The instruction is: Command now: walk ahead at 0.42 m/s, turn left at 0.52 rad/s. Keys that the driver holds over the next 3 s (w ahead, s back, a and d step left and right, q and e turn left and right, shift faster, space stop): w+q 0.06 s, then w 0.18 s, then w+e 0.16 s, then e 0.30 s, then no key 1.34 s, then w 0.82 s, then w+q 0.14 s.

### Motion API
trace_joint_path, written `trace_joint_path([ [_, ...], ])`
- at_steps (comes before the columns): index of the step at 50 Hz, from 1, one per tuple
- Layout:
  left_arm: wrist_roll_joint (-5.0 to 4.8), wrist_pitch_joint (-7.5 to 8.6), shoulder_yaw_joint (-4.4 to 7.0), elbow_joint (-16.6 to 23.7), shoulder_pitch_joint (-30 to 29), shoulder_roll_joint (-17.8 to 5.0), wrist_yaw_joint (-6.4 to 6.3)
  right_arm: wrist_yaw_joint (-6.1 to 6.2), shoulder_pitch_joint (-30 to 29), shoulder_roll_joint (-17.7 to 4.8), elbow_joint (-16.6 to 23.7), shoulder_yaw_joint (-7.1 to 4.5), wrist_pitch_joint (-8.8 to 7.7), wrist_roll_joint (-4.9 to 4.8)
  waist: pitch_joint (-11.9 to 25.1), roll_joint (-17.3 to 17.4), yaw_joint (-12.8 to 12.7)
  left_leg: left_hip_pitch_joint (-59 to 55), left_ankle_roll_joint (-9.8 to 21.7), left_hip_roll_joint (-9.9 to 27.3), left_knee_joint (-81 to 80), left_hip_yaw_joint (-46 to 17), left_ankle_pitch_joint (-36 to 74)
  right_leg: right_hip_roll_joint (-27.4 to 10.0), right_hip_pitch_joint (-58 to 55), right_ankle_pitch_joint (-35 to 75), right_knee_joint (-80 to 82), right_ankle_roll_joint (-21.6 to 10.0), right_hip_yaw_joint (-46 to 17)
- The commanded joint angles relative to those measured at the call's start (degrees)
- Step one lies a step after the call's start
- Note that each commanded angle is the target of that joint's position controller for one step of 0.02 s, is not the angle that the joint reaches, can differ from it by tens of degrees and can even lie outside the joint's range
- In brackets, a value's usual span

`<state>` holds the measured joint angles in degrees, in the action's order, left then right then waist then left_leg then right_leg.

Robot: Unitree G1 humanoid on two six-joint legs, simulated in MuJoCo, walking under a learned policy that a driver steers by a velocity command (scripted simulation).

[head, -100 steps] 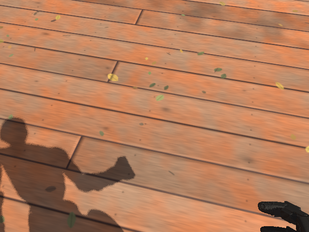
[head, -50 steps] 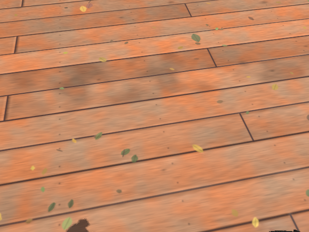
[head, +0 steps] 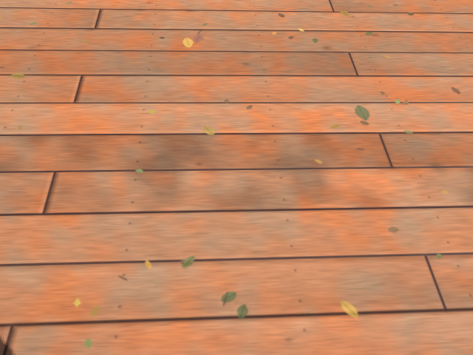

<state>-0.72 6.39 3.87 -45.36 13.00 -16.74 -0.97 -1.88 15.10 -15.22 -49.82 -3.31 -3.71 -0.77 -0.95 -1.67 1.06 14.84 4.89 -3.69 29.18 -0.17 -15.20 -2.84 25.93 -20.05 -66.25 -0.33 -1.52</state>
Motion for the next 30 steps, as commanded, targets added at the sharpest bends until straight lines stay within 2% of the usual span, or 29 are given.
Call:
trace_joint_path([
  [1, 1.23, 1.27, 1.67, 5.1, -3.4, -6.0, 0.37, 1.08, -0.6, -8.2, 4.6, -1.46, -0.96, 0.20, -0.5, 5.1, -0.5, -9.8, 10.0, 14.3, -19.4, -22.5, 3.8, -3.1, 13.7, 7.3, 7.3, 0.0, -3.0],
  [4, 1.39, 0.58, 0.94, 6.8, -8.3, -3.7, 0.51, 2.44, 2.5, -9.5, 4.2, -1.86, -0.71, -0.24, -1.6, 4.1, 0.3, -8.1, 9.2, 12.2, -19.6, -16.5, 12.6, -1.0, 13.4, 15.3, 19.6, 2.5, -1.2],
  [7, 0.80, 0.77, -0.18, 8.2, -14.4, -1.2, 1.51, 3.03, 5.3, -8.6, 3.2, -1.64, -0.41, -0.28, -2.2, 6.4, 2.8, -4.4, 7.1, 10.2, -19.8, -12.2, 12.8, 1.0, 7.5, 25.7, 31.7, 3.2, 0.5],
  [9, 0.24, 0.97, -0.38, 9.2, -17.6, -1.3, 2.14, 3.02, 7.7, -8.5, 2.4, -1.58, -0.48, -0.43, -3.0, 6.5, 4.2, -4.4, 7.0, 11.3, -19.9, -13.0, 11.0, 1.5, 5.5, 28.9, 34.7, 2.8, 0.5],
  [12, 0.06, 1.38, -0.25, 10.7, -20.7, -2.6, 2.77, 3.03, 10.0, -8.4, 1.3, -1.62, -0.19, -0.54, -3.9, 6.3, 4.8, -11.5, 6.8, 14.2, -17.1, -15.1, 14.1, 1.5, 8.4, 26.6, 38.0, 0.9, -0.3],
  [14, -0.13, 1.50, -0.16, 10.7, -19.9, -3.5, 3.18, 3.19, 10.2, -9.2, 1.1, -1.95, 0.17, -0.15, -3.6, 7.1, 4.0, -16.8, 6.0, 16.1, -14.8, -14.4, 20.2, 1.4, 9.1, 22.8, 39.1, -1.1, 0.4],
  [15, -0.20, 1.49, 0.07, 10.4, -18.5, -4.1, 3.26, 3.19, 9.9, -9.6, 1.2, -2.10, 0.35, 0.01, -2.6, 7.6, 3.1, -18.6, 5.3, 16.2, -12.6, -13.4, 27.7, 2.2, 7.0, 20.1, 39.2, -2.3, 1.4],
  [16, -0.21, 1.42, 0.58, 9.7, -15.4, -5.2, 3.19, 3.17, 9.5, -10.1, 1.4, -2.19, 0.55, 0.26, 0.0, 8.5, 1.4, -19.9, 4.6, 15.5, -8.3, -12.0, 39.6, 3.9, 2.3, 17.6, 39.1, -3.7, 3.1],
  [17, -0.24, 1.28, 1.55, 7.7, -8.5, -7.0, 2.98, 3.11, 8.9, -9.9, 1.7, -1.97, 0.89, 0.63, 5.0, 8.5, -2.3, -19.9, 3.6, 13.4, 0.2, -9.6, 50.4, 5.7, -6.9, 17.7, 39.8, -5.8, 4.8],
  [18, 0.21, 1.05, 2.15, 5.6, 1.5, -8.8, 2.78, 3.14, 7.8, -9.2, 2.8, -1.41, 1.04, 1.21, 12.5, 7.6, -6.9, -12.4, 2.2, 11.7, 12.8, -8.1, 47.6, 1.1, -22.8, 19.1, 37.6, -9.4, -0.4],
  [19, 1.04, 0.81, 3.36, 4.3, 9.6, -13.8, 2.80, 2.72, 13.8, -4.2, 3.6, 0.09, 0.25, 1.78, 22.3, -5.3, -6.1, 8.0, -1.9, 3.8, 34.7, -5.1, 24.0, -12.3, -45.8, 14.7, 37.1, -18.5, -23.8],
  [20, -0.39, 0.41, 2.77, 2.3, 11.7, -10.8, 3.35, 2.25, 14.6, -3.7, 3.2, 0.66, -0.89, 0.92, 24.1, -14.1, -5.9, 21.7, -3.6, -1.4, 46.0, -6.3, -14.1, -18.1, -52.0, 3.0, 47.7, -22.4, -44.1],
  [21, -0.90, 0.10, 1.75, 3.3, 6.8, -7.7, 3.13, 1.91, 7.8, -9.1, 5.3, -0.55, -2.11, -0.34, 13.1, -8.8, -6.2, 28.1, -2.9, 2.3, 49.1, -8.6, -12.8, -16.2, -44.4, 1.6, 49.9, -19.1, -40.2],
  [22, 0.02, -0.37, 1.25, 4.7, 2.0, -6.6, 2.79, 1.74, 2.0, -9.6, 7.0, -0.53, -2.96, -0.83, 6.5, -3.0, -5.2, 27.4, -2.8, 4.5, 47.4, -7.3, -8.7, -14.0, -34.8, 11.5, 50.2, -17.1, -31.5],
  [23, 0.65, -0.57, 0.88, 5.2, -0.6, -5.8, 2.81, 1.80, -0.3, -8.8, 7.4, -0.52, -3.26, 0.16, 2.0, 1.8, -3.2, 25.3, -3.4, 6.0, 43.7, -6.0, -6.8, -11.7, -26.2, 25.7, 50.6, -16.3, -24.8],
  [24, 1.08, -0.48, 0.62, 5.7, -1.7, -5.3, 2.68, 2.00, 0.1, -8.9, 7.6, -0.92, -3.03, 1.44, 2.3, 2.4, -1.5, 21.8, -4.1, 7.5, 39.8, -5.8, -5.6, -9.9, -21.9, 36.4, 50.5, -15.6, -20.6],
  [25, 1.26, -0.59, 0.61, 6.0, -2.2, -5.6, 2.58, 2.17, 1.0, -8.0, 8.0, -0.89, -2.56, 1.85, 2.6, 1.4, -0.2, 19.3, -5.1, 7.7, 37.2, -5.5, -5.4, -8.3, -19.1, 42.5, 50.8, -15.6, -18.3],
  [28, 0.83, -1.05, 1.47, 5.6, -1.9, -8.3, 1.85, 3.05, 1.5, -5.3, 9.0, -0.28, -0.90, 1.86, 4.0, -1.4, 1.3, 15.5, -8.2, 6.0, 26.8, -3.4, -3.1, -6.2, -12.9, 52.5, 50.4, -16.1, -12.7],
  [30, 0.13, -2.13, 2.14, 5.3, -1.0, -10.0, 1.06, 3.42, -1.4, -4.7, 10.1, 0.04, -0.13, 1.99, 5.5, -2.2, 0.5, 12.4, -9.1, 4.3, 19.5, -2.8, 3.7, -4.2, -10.2, 49.9, 49.4, -14.3, -10.7],
])
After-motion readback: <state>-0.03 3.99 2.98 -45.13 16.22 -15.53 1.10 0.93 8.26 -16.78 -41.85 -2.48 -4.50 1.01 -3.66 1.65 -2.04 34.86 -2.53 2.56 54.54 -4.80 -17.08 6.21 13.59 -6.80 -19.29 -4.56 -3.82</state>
